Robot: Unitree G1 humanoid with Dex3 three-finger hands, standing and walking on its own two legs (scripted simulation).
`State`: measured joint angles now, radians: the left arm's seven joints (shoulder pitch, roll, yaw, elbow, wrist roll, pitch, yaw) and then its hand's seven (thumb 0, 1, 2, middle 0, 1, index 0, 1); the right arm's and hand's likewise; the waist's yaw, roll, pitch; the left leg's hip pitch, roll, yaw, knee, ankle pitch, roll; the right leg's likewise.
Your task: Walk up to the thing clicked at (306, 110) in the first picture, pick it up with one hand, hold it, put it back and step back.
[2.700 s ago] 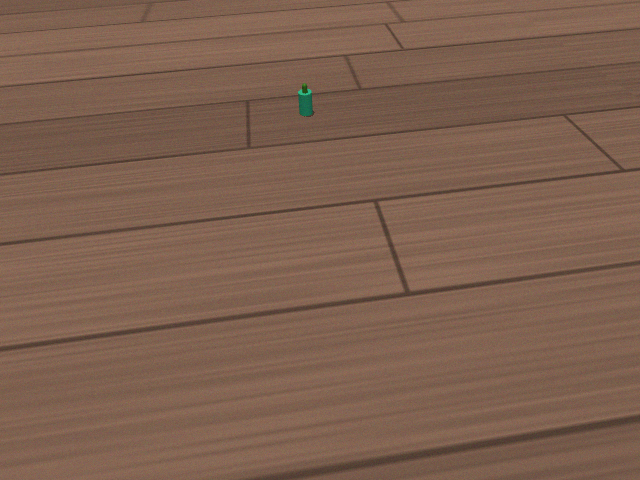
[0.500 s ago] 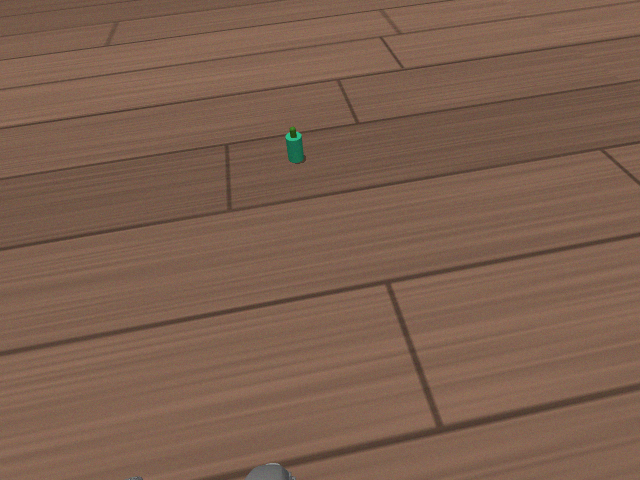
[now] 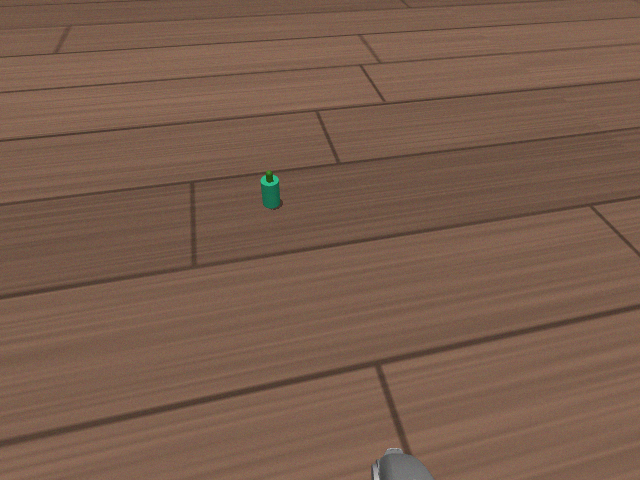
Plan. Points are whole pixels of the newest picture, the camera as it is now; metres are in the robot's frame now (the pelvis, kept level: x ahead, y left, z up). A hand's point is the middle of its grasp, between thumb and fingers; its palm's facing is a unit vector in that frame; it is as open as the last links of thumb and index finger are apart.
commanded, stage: walk up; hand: left
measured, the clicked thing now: (270, 187) +1.40 +0.18 -0.68
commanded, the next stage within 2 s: none
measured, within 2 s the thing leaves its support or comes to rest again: neither
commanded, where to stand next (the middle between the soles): +1.06 -0.02 m, yaw +2 degrees
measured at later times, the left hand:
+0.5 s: hand (189, 386) +0.29 +0.21 -0.12, palm faces +0.03 -0.92 -0.40, open 7.4 cm
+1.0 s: hand (195, 272) +0.52 +0.25 -0.15, palm faces +0.02 -0.94 -0.33, open 7.4 cm
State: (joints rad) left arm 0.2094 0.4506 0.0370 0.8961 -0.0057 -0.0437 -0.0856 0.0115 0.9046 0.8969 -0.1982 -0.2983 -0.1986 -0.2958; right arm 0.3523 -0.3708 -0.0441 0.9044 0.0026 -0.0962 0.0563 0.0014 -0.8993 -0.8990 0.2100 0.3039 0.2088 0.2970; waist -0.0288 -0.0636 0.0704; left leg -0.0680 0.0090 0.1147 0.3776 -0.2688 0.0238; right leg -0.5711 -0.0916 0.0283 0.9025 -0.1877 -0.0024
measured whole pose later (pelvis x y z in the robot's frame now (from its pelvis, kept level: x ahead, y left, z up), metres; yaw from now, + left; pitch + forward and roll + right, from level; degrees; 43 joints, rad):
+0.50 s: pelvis +0.26 -0.07 +0.00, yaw +2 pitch -3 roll +0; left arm 0.30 0.38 0.05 0.90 0.01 -0.09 -0.05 0.01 0.90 0.90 -0.20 -0.30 -0.20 -0.30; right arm 0.23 -0.44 -0.07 0.87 0.00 -0.04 0.07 0.00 -0.90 -0.90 0.21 0.30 0.20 0.30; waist 0.03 0.07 0.08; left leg -0.54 0.04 -0.09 0.91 -0.17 0.00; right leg -0.10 0.02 -0.13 0.38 -0.24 -0.06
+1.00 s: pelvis +0.47 -0.03 +0.00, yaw +3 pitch -4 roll +0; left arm 0.28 0.44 0.05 0.89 0.00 -0.04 -0.07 0.01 0.90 0.90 -0.20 -0.30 -0.20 -0.30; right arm 0.30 -0.37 -0.04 0.85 0.00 -0.08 0.05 0.00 -0.90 -0.90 0.21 0.30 0.21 0.30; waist -0.01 -0.05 0.08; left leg -0.11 0.00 0.07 0.42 -0.25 0.03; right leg -0.51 -0.10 0.04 0.91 -0.24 0.00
